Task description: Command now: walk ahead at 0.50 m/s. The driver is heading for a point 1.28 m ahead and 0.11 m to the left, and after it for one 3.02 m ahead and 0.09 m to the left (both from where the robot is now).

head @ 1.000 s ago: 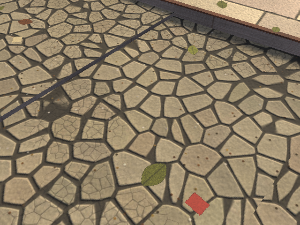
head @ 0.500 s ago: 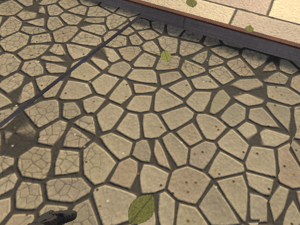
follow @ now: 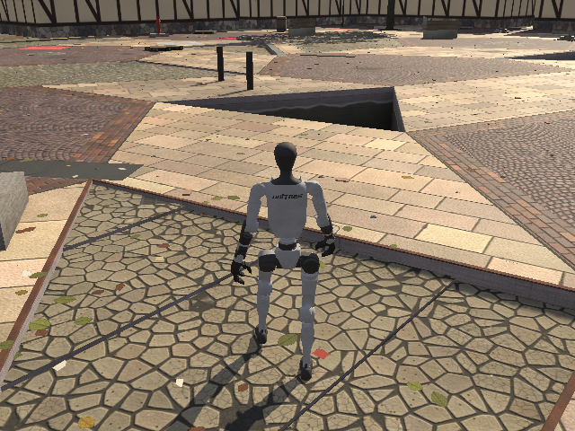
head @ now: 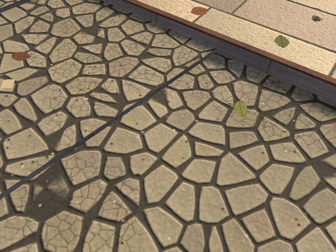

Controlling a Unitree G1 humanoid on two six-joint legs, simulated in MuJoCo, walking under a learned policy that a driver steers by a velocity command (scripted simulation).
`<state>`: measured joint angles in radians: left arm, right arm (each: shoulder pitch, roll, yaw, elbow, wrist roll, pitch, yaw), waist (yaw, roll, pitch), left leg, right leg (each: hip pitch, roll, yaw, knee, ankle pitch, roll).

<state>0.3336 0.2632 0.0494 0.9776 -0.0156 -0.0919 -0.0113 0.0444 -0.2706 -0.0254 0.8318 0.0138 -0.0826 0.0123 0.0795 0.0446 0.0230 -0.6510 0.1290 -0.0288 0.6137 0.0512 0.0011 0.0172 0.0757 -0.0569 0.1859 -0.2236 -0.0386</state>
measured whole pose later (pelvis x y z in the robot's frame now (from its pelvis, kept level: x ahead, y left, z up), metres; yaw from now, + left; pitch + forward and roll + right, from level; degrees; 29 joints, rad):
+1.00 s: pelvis +0.56 +0.00 +0.01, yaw +0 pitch +1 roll -2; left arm 0.33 0.25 0.05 0.96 0.00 -0.09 -0.01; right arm 0.12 -0.29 -0.06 0.86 0.01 -0.07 0.00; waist 0.05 0.05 0.01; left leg -0.68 0.15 -0.04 0.78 -0.02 -0.01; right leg -0.06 0.07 -0.05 0.21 -0.17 -0.06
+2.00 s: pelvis +1.12 -0.01 +0.00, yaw +6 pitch +0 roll -1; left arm 0.23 0.24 0.06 0.96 0.02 -0.10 0.00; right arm 0.20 -0.29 -0.08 0.90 0.02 -0.04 -0.02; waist 0.02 0.05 0.04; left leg -0.63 0.09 -0.05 1.06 -0.24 0.01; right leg -0.16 0.02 -0.15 0.32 -0.17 -0.06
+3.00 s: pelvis +1.25 +0.00 +0.00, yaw +14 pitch -1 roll +1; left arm 0.07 0.24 0.02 1.10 0.01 0.00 0.00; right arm 0.09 -0.22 -0.07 1.03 -0.01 0.03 -0.06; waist 0.01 -0.02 0.04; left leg -0.24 0.01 -0.03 0.46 -0.39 0.08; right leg -0.15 -0.01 -0.04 0.41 -0.24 -0.03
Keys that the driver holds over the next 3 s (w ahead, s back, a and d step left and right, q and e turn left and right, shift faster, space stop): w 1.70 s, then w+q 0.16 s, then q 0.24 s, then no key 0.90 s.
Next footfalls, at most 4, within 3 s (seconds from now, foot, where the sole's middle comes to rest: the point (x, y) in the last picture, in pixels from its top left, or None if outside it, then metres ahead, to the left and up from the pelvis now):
0.12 left None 0.26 0.14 -0.78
0.68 right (208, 233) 0.57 -0.09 -0.78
1.20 left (157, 164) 0.87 0.15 -0.78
1.76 right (209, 119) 1.17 -0.10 -0.78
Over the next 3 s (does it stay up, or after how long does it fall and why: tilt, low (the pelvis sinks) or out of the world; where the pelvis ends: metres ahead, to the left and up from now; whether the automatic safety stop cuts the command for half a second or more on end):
stays up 1.25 0.00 0.00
